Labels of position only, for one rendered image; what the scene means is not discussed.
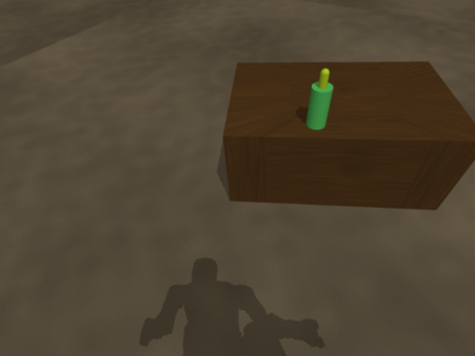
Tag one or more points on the bottle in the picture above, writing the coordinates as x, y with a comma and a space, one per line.
319, 101

